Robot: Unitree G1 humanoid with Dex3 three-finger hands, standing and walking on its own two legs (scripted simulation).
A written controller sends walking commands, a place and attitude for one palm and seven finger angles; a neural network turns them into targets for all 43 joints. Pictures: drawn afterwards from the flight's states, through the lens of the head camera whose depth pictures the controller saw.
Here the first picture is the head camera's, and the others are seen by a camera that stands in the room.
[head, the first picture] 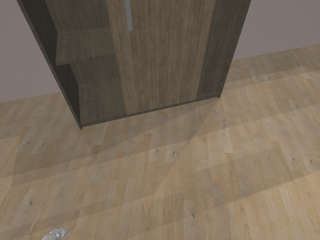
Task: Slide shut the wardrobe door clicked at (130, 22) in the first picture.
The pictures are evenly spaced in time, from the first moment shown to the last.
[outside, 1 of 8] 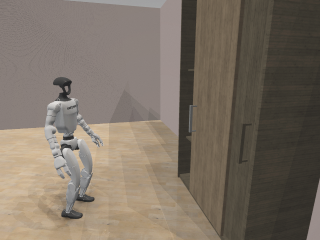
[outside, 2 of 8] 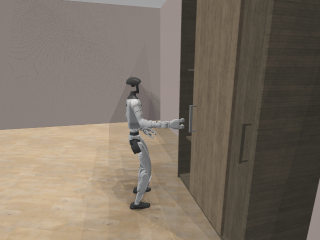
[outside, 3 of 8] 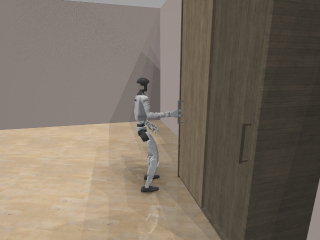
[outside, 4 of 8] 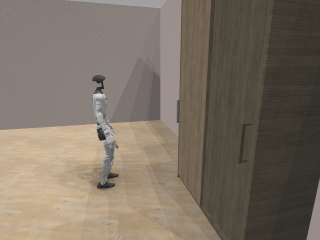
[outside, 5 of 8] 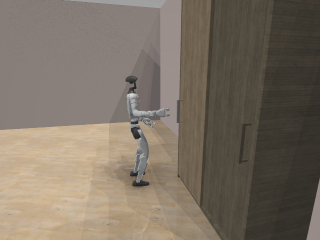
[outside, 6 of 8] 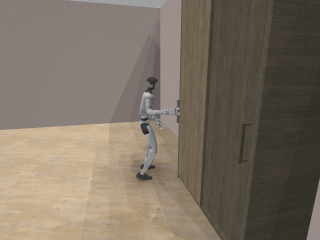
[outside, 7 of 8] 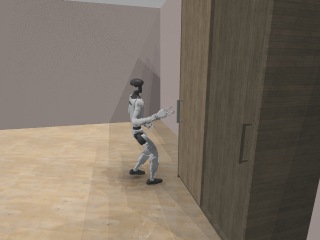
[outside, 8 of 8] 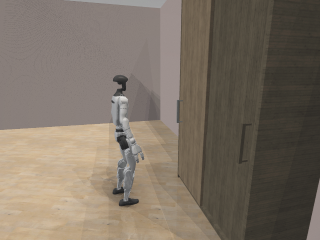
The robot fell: no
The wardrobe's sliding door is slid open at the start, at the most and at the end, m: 0.37 0.37 0.00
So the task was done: yes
